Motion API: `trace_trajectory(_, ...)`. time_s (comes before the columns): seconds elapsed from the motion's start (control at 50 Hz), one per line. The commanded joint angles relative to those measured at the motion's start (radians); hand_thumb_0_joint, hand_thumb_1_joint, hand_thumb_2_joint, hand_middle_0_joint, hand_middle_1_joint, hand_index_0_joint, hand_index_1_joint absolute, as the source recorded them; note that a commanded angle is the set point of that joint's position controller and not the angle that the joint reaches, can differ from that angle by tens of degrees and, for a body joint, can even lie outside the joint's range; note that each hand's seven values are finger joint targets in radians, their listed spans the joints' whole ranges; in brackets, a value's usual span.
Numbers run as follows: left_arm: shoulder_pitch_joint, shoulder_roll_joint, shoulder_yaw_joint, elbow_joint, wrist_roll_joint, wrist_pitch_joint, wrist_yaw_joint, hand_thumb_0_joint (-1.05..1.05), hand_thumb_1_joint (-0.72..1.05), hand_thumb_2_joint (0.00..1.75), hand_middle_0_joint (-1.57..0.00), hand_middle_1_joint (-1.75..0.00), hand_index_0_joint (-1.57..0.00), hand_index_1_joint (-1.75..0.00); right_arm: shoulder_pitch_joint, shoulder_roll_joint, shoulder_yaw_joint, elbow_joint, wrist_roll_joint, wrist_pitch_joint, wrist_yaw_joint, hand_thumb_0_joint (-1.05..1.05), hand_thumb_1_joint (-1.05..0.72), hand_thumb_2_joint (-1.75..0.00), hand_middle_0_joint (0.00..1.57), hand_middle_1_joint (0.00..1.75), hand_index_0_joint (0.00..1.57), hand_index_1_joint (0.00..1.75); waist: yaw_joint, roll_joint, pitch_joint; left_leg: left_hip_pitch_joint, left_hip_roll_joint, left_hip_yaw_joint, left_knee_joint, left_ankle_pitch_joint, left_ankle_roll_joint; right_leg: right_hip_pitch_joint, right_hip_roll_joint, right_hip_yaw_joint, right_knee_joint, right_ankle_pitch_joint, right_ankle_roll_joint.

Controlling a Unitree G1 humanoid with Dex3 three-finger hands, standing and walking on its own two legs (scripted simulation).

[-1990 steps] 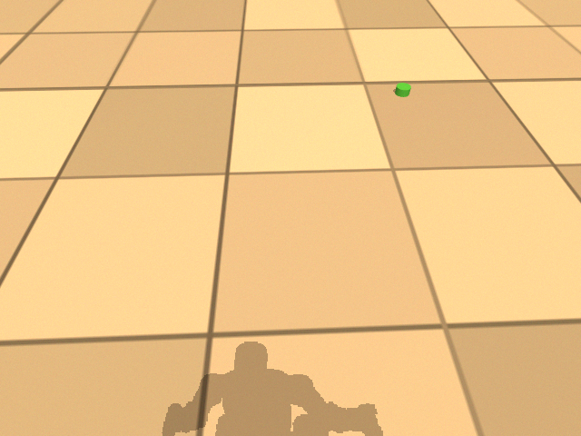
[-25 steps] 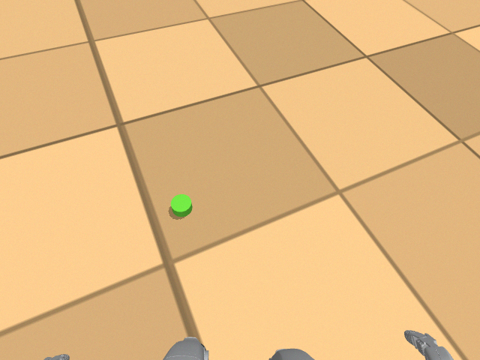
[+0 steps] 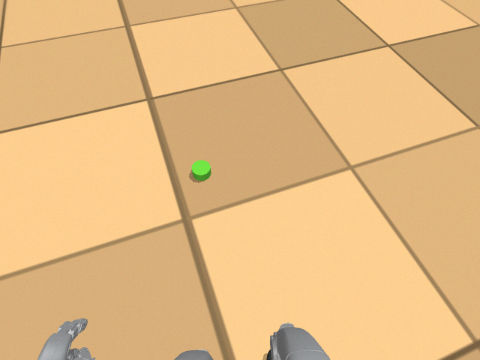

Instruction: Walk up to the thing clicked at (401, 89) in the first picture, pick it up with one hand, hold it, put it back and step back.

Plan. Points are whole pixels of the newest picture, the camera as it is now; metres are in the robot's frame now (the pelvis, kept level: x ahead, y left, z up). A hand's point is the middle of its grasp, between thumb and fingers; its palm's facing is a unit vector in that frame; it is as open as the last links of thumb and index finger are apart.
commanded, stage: step back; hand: left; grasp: from above
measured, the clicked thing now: (201, 170) +0.97 +0.20 -0.73
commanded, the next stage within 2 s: stand in 1.22 s
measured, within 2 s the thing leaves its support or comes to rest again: neither
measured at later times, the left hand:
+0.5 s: hand out of the picture -0.05 +0.27 -0.13, palm faces +0.00 -0.92 -0.39, open 7.4 cm
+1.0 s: hand out of the picture +0.04 +0.25 -0.14, palm faces +0.00 -0.93 -0.37, open 7.4 cm
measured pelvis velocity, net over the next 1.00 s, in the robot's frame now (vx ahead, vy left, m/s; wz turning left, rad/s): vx -0.06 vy -0.01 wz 0.01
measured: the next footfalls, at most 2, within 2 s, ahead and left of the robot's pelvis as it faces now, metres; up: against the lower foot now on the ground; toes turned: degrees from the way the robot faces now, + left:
right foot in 0.22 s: -0.02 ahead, -0.13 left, +0.00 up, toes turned -3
left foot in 0.48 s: +0.02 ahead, +0.12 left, +0.00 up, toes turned +0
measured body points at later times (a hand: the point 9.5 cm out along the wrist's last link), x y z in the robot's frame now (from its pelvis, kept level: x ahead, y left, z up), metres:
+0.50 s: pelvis -0.10 -0.01 +0.01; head -0.08 -0.01 +0.46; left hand -0.05 +0.31 -0.11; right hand -0.05 -0.32 -0.12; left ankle -0.07 +0.12 -0.72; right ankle -0.10 -0.13 -0.72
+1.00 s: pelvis -0.06 -0.01 +0.01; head -0.04 -0.02 +0.46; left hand +0.04 +0.30 -0.11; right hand +0.01 -0.33 -0.12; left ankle -0.02 +0.12 -0.72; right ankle -0.06 -0.13 -0.72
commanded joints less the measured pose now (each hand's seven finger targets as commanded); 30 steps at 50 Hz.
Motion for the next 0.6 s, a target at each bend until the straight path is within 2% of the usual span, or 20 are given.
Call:
trace_trajectory(0.0,0.065,0.188,0.065,-0.033,-0.021,-0.015,0.018,0.00,0.90,0.90,-0.20,-0.30,-0.20,-0.30,-0.103,-0.274,-0.069,-0.113,-0.010,-0.029,-0.035,0.00,-0.90,-0.90,0.20,0.30,0.20,0.30,0.046,0.112,-0.188,-0.056,0.314,-0.245,-0.249,0.487,0.207,0.039,0.090,0.122,0.397,-0.057,-0.012)
trace_trajectory(0.02,0.087,0.189,0.068,-0.026,-0.017,-0.021,0.014,0.00,0.90,0.90,-0.20,-0.30,-0.20,-0.30,-0.097,-0.262,-0.067,-0.113,-0.007,-0.032,-0.035,0.00,-0.90,-0.90,0.20,0.30,0.20,0.30,0.048,0.136,-0.186,-0.036,0.292,-0.221,-0.234,0.445,0.193,0.049,0.073,0.106,0.332,-0.034,-0.008)
trace_trajectory(0.06,0.108,0.169,0.063,-0.009,-0.005,-0.034,0.001,0.00,0.90,0.90,-0.20,-0.30,-0.20,-0.30,-0.081,-0.243,-0.070,-0.107,-0.012,-0.033,-0.025,0.00,-0.90,-0.90,0.20,0.30,0.20,0.30,0.025,0.174,-0.189,0.029,0.248,-0.201,-0.269,0.168,0.175,0.054,0.064,0.063,0.169,-0.022,0.006)
trace_trajectory(0.1,0.090,0.165,0.051,-0.005,0.002,-0.053,-0.011,0.00,0.90,0.90,-0.20,-0.30,-0.20,-0.30,-0.041,-0.248,-0.079,-0.098,-0.013,-0.038,-0.022,0.00,-0.90,-0.90,0.20,0.30,0.20,0.30,-0.016,0.199,-0.217,0.121,0.263,-0.234,-0.280,-0.058,0.175,0.072,0.028,0.030,-0.091,-0.054,0.017)
trace_trajectory(0.14,0.122,0.163,0.051,0.034,0.002,-0.073,-0.011,0.00,0.90,0.90,-0.20,-0.30,-0.20,-0.30,-0.052,-0.263,-0.083,-0.090,-0.017,-0.027,-0.017,0.00,-0.90,-0.90,0.20,0.30,0.20,0.30,-0.003,0.210,-0.222,0.063,0.268,-0.231,-0.264,-0.151,0.155,0.218,0.021,-0.015,-0.354,-0.041,-0.003)
trace_trajectory(0.16,0.172,0.156,0.053,0.072,0.008,-0.083,-0.009,0.00,0.90,0.90,-0.20,-0.30,-0.20,-0.30,-0.066,-0.270,-0.083,-0.085,-0.012,-0.017,-0.015,0.00,-0.90,-0.90,0.20,0.30,0.20,0.30,0.024,0.194,-0.215,-0.003,0.253,-0.200,-0.227,-0.159,0.136,0.321,0.036,-0.042,-0.528,0.086,-0.017)
trace_trajectory(0.18,0.188,0.182,0.066,0.096,0.020,-0.093,-0.004,0.00,0.90,0.90,-0.20,-0.30,-0.20,-0.30,-0.035,-0.232,-0.072,-0.073,-0.010,-0.012,-0.013,0.00,-0.90,-0.90,0.20,0.30,0.20,0.30,0.027,0.121,-0.205,-0.095,0.205,-0.156,-0.123,-0.161,0.093,0.426,0.029,0.019,-0.606,0.124,-0.031)
trace_trajectory(0.2,0.182,0.227,0.078,0.090,0.034,-0.103,-0.001,0.00,0.90,0.90,-0.20,-0.30,-0.20,-0.30,-0.016,-0.178,-0.055,-0.079,-0.002,-0.015,-0.009,0.00,-0.90,-0.90,0.20,0.30,0.20,0.30,0.020,-0.021,-0.190,-0.249,0.121,-0.092,0.030,-0.201,0.029,0.471,-0.092,0.261,-0.634,-0.047,-0.070)
trace_trajectory(0.22,0.125,0.323,0.097,0.064,0.038,-0.102,0.000,0.00,0.90,0.90,-0.20,-0.30,-0.20,-0.30,-0.091,-0.168,-0.055,-0.091,0.000,-0.018,-0.016,0.00,-0.90,-0.90,0.20,0.30,0.20,0.30,0.074,-0.160,-0.136,-0.243,0.029,-0.108,0.137,-0.229,-0.018,0.189,-0.319,0.526,-0.704,-0.363,-0.188)
trace_trajectory(0.24,0.037,0.355,0.101,0.042,0.038,-0.104,0.002,0.00,0.90,0.90,-0.20,-0.30,-0.20,-0.30,-0.108,-0.229,-0.078,-0.082,-0.001,-0.018,-0.017,0.00,-0.90,-0.90,0.20,0.30,0.20,0.30,0.050,-0.137,-0.030,-0.150,0.067,-0.174,0.275,-0.196,-0.042,-0.048,-0.398,0.604,-0.746,-0.477,-0.244)
trace_trajectory(0.26,-0.006,0.279,0.080,0.036,0.027,-0.116,0.001,0.00,0.90,0.90,-0.20,-0.30,-0.20,-0.30,-0.080,-0.228,-0.076,-0.048,0.010,-0.024,-0.009,0.00,-0.90,-0.90,0.20,0.30,0.20,0.30,0.012,-0.019,0.006,-0.139,0.063,-0.200,0.271,-0.108,-0.042,-0.021,-0.318,0.474,-0.697,-0.364,-0.197)
trace_trajectory(0.28,-0.016,0.243,0.069,0.042,0.022,-0.122,0.002,0.00,0.90,0.90,-0.20,-0.30,-0.20,-0.30,-0.058,-0.212,-0.072,-0.026,0.020,-0.034,-0.004,0.00,-0.90,-0.90,0.20,0.30,0.20,0.30,0.003,0.007,-0.016,-0.155,0.029,-0.169,0.257,-0.057,-0.043,0.058,-0.244,0.357,-0.658,-0.226,-0.166)
trace_trajectory(0.34,0.036,0.254,0.080,0.062,0.030,-0.123,-0.009,0.00,0.90,0.90,-0.20,-0.30,-0.20,-0.30,-0.031,-0.204,-0.060,-0.014,0.012,-0.054,0.006,0.00,-0.90,-0.90,0.20,0.30,0.20,0.30,0.031,-0.108,-0.107,-0.126,0.043,-0.102,0.118,-0.104,-0.046,0.191,-0.218,0.273,-0.639,-0.197,-0.154)
trace_trajectory(0.38,0.077,0.255,0.079,0.078,0.032,-0.117,-0.016,0.00,0.90,0.90,-0.20,-0.30,-0.20,-0.30,-0.060,-0.195,-0.061,-0.017,0.002,-0.064,0.010,0.00,-0.90,-0.90,0.20,0.30,0.20,0.30,0.059,-0.133,-0.087,-0.131,0.032,-0.048,0.018,-0.140,-0.048,0.231,-0.219,0.259,-0.635,-0.198,-0.152)
trace_trajectory(0.44,0.074,0.235,0.057,0.078,0.021,-0.097,-0.024,0.00,0.90,0.90,-0.20,-0.30,-0.20,-0.30,-0.008,-0.178,-0.070,0.017,0.001,-0.088,0.004,0.00,-0.90,-0.90,0.20,0.30,0.20,0.30,0.023,-0.099,-0.112,0.076,0.011,0.015,-0.256,-0.013,-0.029,0.190,-0.179,0.153,-0.510,0.013,-0.126)
trace_trajectory(0.46,0.096,0.200,0.040,0.080,0.020,-0.093,-0.027,0.00,0.90,0.90,-0.20,-0.30,-0.20,-0.30,0.018,-0.193,-0.080,0.027,-0.004,-0.096,-0.001,0.00,-0.90,-0.90,0.20,0.30,0.20,0.30,0.010,-0.049,-0.152,0.202,0.032,-0.047,-0.279,0.010,-0.012,0.119,-0.146,0.100,-0.422,0.081,-0.097)
trace_trajectory(0.48,0.074,0.155,0.025,0.069,0.008,-0.094,-0.030,0.00,0.90,0.90,-0.20,-0.30,-0.20,-0.30,0.066,-0.249,-0.094,0.033,-0.009,-0.101,-0.005,0.00,-0.90,-0.90,0.20,0.30,0.20,0.30,-0.017,0.102,-0.188,0.271,0.197,-0.323,-0.346,-0.155,0.053,-0.013,-0.058,0.015,-0.285,0.029,-0.044)
trace_trajectory(0.5,0.031,0.166,0.035,0.076,-0.005,-0.092,-0.027,0.00,0.90,0.90,-0.20,-0.30,-0.20,-0.30,0.087,-0.310,-0.102,0.041,-0.007,-0.100,-0.004,0.00,-0.90,-0.90,0.20,0.30,0.20,0.30,-0.027,0.165,-0.179,0.178,0.336,-0.538,-0.440,-0.442,0.149,-0.031,0.012,-0.062,-0.136,-0.072,-0.021)
trace_trajectory(0.52,0.023,0.217,0.047,0.069,0.005,-0.093,-0.025,0.00,0.90,0.90,-0.20,-0.30,-0.20,-0.30,0.077,-0.330,-0.110,0.030,-0.005,-0.103,-0.003,0.00,-0.90,-0.90,0.20,0.30,0.20,0.30,-0.038,0.141,-0.144,0.138,0.377,-0.574,-0.463,-0.424,0.206,-0.037,-0.025,0.002,-0.037,-0.084,-0.023)
trace_trajectory(0.58,0.064,0.200,0.043,0.087,-0.001,-0.106,-0.030,0.00,0.90,0.90,-0.20,-0.30,-0.20,-0.30,0.038,-0.282,-0.094,0.022,-0.008,-0.108,-0.010,0.00,-0.90,-0.90,0.20,0.30,0.20,0.30,-0.002,0.167,-0.122,0.134,0.304,-0.399,-0.390,-0.154,0.171,-0.029,-0.060,0.016,-0.083,-0.036,-0.027)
